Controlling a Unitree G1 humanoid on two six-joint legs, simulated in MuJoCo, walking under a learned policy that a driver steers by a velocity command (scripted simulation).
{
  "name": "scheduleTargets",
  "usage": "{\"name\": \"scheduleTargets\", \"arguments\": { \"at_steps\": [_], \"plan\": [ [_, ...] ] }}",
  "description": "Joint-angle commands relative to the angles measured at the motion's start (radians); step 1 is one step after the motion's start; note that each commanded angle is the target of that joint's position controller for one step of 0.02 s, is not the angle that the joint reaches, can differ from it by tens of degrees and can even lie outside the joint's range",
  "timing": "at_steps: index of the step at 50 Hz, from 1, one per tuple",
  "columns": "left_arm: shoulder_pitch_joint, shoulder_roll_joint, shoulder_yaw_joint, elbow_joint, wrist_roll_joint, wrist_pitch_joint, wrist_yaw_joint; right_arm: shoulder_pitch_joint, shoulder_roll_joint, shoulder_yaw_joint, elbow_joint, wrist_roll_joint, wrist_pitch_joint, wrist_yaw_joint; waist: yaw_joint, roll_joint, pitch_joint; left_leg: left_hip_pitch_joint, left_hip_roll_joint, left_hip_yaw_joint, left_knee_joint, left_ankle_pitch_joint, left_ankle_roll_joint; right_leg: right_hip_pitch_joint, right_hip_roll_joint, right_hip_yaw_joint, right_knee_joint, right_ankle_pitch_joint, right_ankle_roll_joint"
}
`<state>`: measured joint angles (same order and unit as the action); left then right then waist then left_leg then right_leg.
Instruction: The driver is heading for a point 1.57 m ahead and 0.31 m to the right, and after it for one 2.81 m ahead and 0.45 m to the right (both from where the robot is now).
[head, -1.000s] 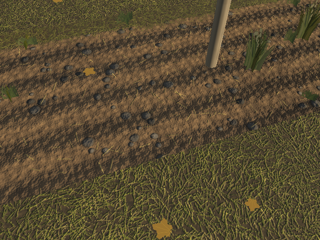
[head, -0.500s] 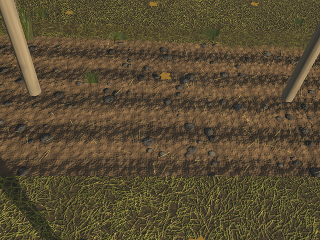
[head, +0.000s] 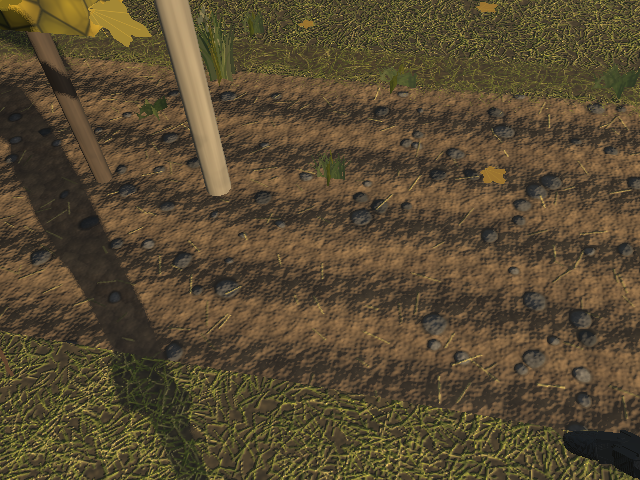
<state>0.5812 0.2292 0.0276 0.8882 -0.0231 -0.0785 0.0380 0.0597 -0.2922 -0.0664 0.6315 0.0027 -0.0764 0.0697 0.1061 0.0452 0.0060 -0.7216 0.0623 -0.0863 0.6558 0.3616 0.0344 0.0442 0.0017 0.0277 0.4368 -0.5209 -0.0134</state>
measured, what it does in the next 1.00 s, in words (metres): goes down: left foot 0.16 m lower, then right foot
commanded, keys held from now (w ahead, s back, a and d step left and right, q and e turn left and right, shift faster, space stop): w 1.00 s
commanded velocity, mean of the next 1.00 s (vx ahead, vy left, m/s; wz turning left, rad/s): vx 0.49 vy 0.00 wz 0.02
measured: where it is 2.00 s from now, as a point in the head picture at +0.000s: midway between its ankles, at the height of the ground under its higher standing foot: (373, 239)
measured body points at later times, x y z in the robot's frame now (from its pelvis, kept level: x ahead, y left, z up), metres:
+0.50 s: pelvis +0.34 +0.08 -0.14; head +0.39 +0.08 +0.30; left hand +0.56 +0.32 -0.23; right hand +0.33 -0.20 -0.28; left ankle +0.25 +0.17 -0.88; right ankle +0.52 -0.06 -0.84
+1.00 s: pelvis +0.62 +0.06 -0.13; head +0.65 +0.05 +0.32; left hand +0.63 +0.34 -0.25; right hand +0.82 -0.19 -0.23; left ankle +0.80 +0.24 -0.82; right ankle +0.57 -0.03 -0.88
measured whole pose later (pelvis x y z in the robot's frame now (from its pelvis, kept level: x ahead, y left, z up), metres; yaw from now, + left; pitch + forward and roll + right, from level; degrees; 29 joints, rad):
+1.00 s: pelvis +0.62 +0.06 -0.13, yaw +0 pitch +1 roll -1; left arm 0.36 0.27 0.05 0.85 -0.01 -0.08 -0.01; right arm 0.06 -0.28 -0.04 0.81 0.01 -0.06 0.00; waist 0.08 0.04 0.03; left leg -0.63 0.10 -0.06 0.63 0.02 -0.02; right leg -0.05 0.07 -0.01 0.22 -0.19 -0.06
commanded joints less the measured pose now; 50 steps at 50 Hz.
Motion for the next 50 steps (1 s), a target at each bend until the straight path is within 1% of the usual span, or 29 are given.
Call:
{"name": "scheduleTargets", "arguments": {
  "at_steps": [1, 4, 6, 7, 8, 9, 10, 11, 12, 13, 14, 15, 16, 17, 19, 22, 26, 28, 30, 31, 32, 33, 34, 35, 36, 37, 40, 44, 50],
  "plan": [
    [0.028, 0.129, 0.020, -0.040, -0.007, 0.012, 0.010, -0.202, -0.009, 0.006, -0.106, 0.008, -0.020, 0.037, 0.014, -0.127, 0.128, 0.059, -0.023, 0.048, -0.053, 0.058, 0.029, -0.178, -0.180, 0.110, -0.004, 0.350, -0.141],
    [0.043, 0.134, 0.026, -0.036, -0.007, 0.045, 0.019, -0.241, -0.002, 0.012, -0.095, 0.016, -0.026, 0.052, 0.037, -0.123, 0.147, -0.013, 0.006, 0.036, -0.167, -0.010, 0.017, -0.008, -0.191, 0.128, 0.129, 0.431, -0.109],
    [0.028, 0.140, 0.031, -0.037, -0.012, 0.058, 0.012, -0.146, -0.014, 0.004, -0.046, 0.009, -0.036, 0.036, -0.003, -0.096, 0.107, 0.151, 0.017, 0.036, -0.282, -0.012, 0.020, 0.008, -0.162, 0.111, 0.298, 0.584, -0.095],
    [0.044, 0.158, 0.037, -0.029, -0.003, 0.058, 0.005, -0.050, -0.044, -0.010, -0.005, 0.009, -0.040, 0.025, -0.034, -0.091, 0.039, 0.283, 0.019, 0.035, -0.301, 0.013, 0.031, 0.009, -0.160, 0.127, 0.429, 0.685, -0.100],
    [0.004, 0.172, 0.041, -0.022, -0.001, 0.051, -0.004, 0.134, -0.080, -0.027, 0.058, 0.003, -0.038, 0.012, -0.136, -0.080, -0.039, 0.515, 0.017, 0.065, -0.352, 0.092, 0.040, -0.081, -0.125, 0.100, 0.659, 0.740, -0.081],
    [-0.035, 0.160, 0.042, -0.016, -0.004, 0.033, -0.016, 0.371, -0.117, -0.036, 0.136, -0.013, -0.025, 0.000, -0.251, 0.015, -0.131, 0.875, 0.104, 0.017, -0.366, 0.273, 0.087, -0.330, -0.036, 0.053, 1.054, 0.377, -0.024],
    [0.070, 0.034, 0.021, -0.016, 0.017, 0.010, -0.031, 0.451, -0.166, -0.021, 0.171, -0.046, -0.025, -0.004, -0.191, 0.261, -0.264, 1.315, 0.207, -0.023, 0.102, 0.798, 0.106, -0.776, 0.050, 0.119, 1.441, -0.399, -0.001],
    [0.132, 0.128, 0.014, -0.034, -0.032, -0.029, -0.050, 0.532, -0.164, -0.034, 0.169, -0.024, -0.013, -0.011, -0.238, 0.316, -0.459, 1.463, 0.317, -0.186, 0.172, 0.808, 0.237, -0.904, 0.042, 0.262, 1.414, -0.267, 0.012],
    [0.017, 0.147, 0.016, -0.079, -0.057, -0.045, -0.055, 0.512, -0.182, -0.054, 0.171, -0.016, 0.007, -0.015, -0.266, 0.230, -0.488, 1.453, 0.344, -0.324, 0.013, 0.309, 0.316, -1.016, -0.009, 0.219, 1.343, -0.205, 0.027],
    [-0.065, 0.142, 0.011, -0.108, -0.058, -0.049, -0.044, 0.451, -0.194, -0.059, 0.181, -0.020, 0.017, -0.022, -0.230, 0.113, -0.442, 1.292, 0.350, -0.423, -0.135, -0.074, 0.339, -1.024, -0.060, 0.127, 1.339, -0.139, 0.032],
    [-0.169, 0.168, 0.027, -0.119, -0.040, -0.047, -0.023, 0.308, -0.151, -0.036, 0.130, -0.015, 0.001, -0.037, -0.189, -0.053, -0.320, 1.028, 0.351, -0.441, -0.256, -0.198, 0.322, -0.975, -0.095, 0.107, 1.198, 0.075, 0.019],
    [-0.180, 0.151, 0.028, -0.139, -0.017, -0.024, -0.008, 0.188, -0.152, -0.027, 0.123, -0.011, -0.017, -0.037, -0.102, -0.058, -0.176, 0.740, 0.347, -0.440, -0.329, -0.118, 0.320, -0.875, -0.121, 0.072, 1.089, 0.174, 0.029],
    [-0.168, 0.113, 0.027, -0.130, 0.007, -0.005, -0.002, 0.124, -0.123, -0.020, 0.132, -0.005, -0.022, -0.041, -0.044, -0.030, -0.111, 0.584, 0.298, -0.384, -0.338, -0.081, 0.303, -0.784, -0.152, 0.094, 0.971, 0.194, 0.055],
    [-0.168, 0.093, 0.024, -0.127, 0.013, 0.003, -0.006, 0.105, -0.084, -0.008, 0.142, 0.001, -0.027, -0.039, -0.036, 0.002, -0.060, 0.491, 0.258, -0.294, -0.358, -0.054, 0.273, -0.736, -0.176, 0.103, 0.844, 0.208, 0.067],
    [-0.285, 0.071, 0.019, -0.180, 0.023, -0.007, -0.016, 0.117, -0.071, 0.000, 0.165, 0.004, -0.034, -0.054, -0.052, 0.045, 0.001, 0.403, 0.176, -0.152, -0.405, 0.009, 0.222, -0.667, -0.171, 0.075, 0.569, 0.315, 0.073],
    [-0.414, 0.046, 0.007, -0.211, 0.027, -0.018, -0.041, 0.180, -0.109, -0.012, 0.203, 0.017, -0.029, -0.076, -0.101, 0.055, -0.028, 0.461, 0.092, -0.031, -0.427, 0.022, 0.182, -0.531, -0.087, 0.004, 0.265, 0.542, 0.039],
    [-0.576, 0.082, 0.015, -0.267, 0.019, -0.010, -0.063, 0.300, -0.122, -0.017, 0.262, 0.038, -0.010, -0.073, -0.150, -0.018, 0.031, 0.642, 0.139, -0.044, -0.410, -0.100, 0.148, -0.581, -0.047, -0.009, 0.123, 0.591, -0.025],
    [-0.572, 0.108, 0.026, -0.277, 0.018, -0.007, -0.071, 0.310, -0.145, -0.022, 0.275, 0.026, 0.002, -0.073, -0.127, 0.001, 0.027, 0.709, 0.153, -0.037, -0.347, -0.004, 0.129, -0.546, -0.024, -0.021, 0.107, 0.512, -0.057],
    [-0.381, 0.170, 0.059, -0.223, 0.024, -0.006, -0.067, 0.280, -0.150, -0.019, 0.267, 0.017, 0.013, -0.074, -0.019, 0.002, -0.082, 0.680, 0.100, 0.012, -0.122, 0.194, 0.093, -0.267, 0.023, -0.061, 0.094, 0.507, -0.105],
    [-0.210, 0.229, 0.079, -0.188, 0.025, -0.001, -0.058, 0.275, -0.129, -0.006, 0.244, 0.000, 0.014, -0.076, 0.044, -0.063, -0.196, 0.513, 0.041, 0.047, 0.140, -0.019, 0.060, 0.010, -0.098, 0.076, 0.119, 0.584, -0.157],
    [-0.146, 0.312, 0.095, -0.178, 0.032, 0.000, -0.059, 0.425, -0.015, 0.029, 0.243, 0.001, -0.002, -0.065, -0.013, -0.310, -0.354, 0.174, -0.129, 0.065, 0.549, -0.707, 0.000, 0.325, -0.361, 0.567, 0.018, 0.384, -0.341],
    [-0.149, 0.224, 0.074, -0.182, 0.013, 0.004, -0.062, 0.384, -0.099, 0.013, 0.255, 0.012, -0.017, -0.052, 0.013, -0.271, -0.366, 0.051, -0.116, -0.046, 0.652, -0.934, 0.003, 0.338, -0.372, 0.734, -0.096, 0.198, -0.342],
    [-0.246, 0.197, 0.062, -0.197, 0.011, 0.003, -0.060, 0.290, -0.155, -0.005, 0.220, 0.035, -0.026, -0.048, -0.001, -0.209, -0.180, -0.023, -0.067, -0.033, 0.659, -0.868, 0.009, 0.195, -0.343, 0.597, -0.131, 0.168, -0.295],
    [-0.313, 0.177, 0.055, -0.211, 0.018, 0.000, -0.061, 0.217, -0.143, -0.002, 0.202, 0.035, -0.027, -0.055, -0.029, -0.112, -0.094, 0.000, -0.020, -0.011, 0.607, -0.785, 0.013, 0.048, -0.304, 0.491, -0.152, 0.246, -0.264],
    [-0.356, 0.154, 0.049, -0.211, 0.025, -0.005, -0.069, 0.170, -0.126, -0.004, 0.195, 0.017, -0.022, -0.062, -0.056, -0.050, -0.015, 0.030, 0.009, 0.007, 0.534, -0.734, 0.011, -0.078, -0.257, 0.393, -0.184, 0.376, -0.235],
    [-0.376, 0.152, 0.048, -0.212, 0.035, -0.013, -0.070, 0.203, -0.114, -0.006, 0.197, 0.010, -0.014, -0.064, -0.098, -0.105, -0.032, 0.095, 0.037, -0.005, 0.495, -0.694, 0.006, -0.137, -0.248, 0.353, -0.200, 0.457, -0.236],
    [-0.372, 0.143, 0.046, -0.189, 0.024, -0.032, -0.072, 0.222, -0.070, 0.001, 0.203, 0.003, 0.010, -0.069, -0.127, -0.107, -0.047, 0.162, 0.054, 0.008, 0.396, -0.650, -0.014, -0.209, -0.217, 0.253, -0.263, 0.533, -0.241],
    [-0.313, 0.185, 0.057, -0.148, 0.018, -0.026, -0.052, 0.072, -0.053, 0.006, 0.151, -0.007, 0.011, -0.070, -0.092, -0.082, -0.001, 0.079, 0.061, 0.019, 0.180, -0.440, -0.049, -0.196, -0.202, 0.169, -0.312, 0.531, -0.224],
    [-0.214, 0.211, 0.058, -0.074, 0.004, -0.018, -0.041, -0.105, -0.047, 0.019, 0.099, 0.009, -0.006, -0.061, -0.028, -0.112, 0.046, 0.147, 0.012, 0.056, -0.086, -0.289, -0.060, -0.153, -0.184, 0.095, -0.299, 0.463, -0.182]
  ]
}}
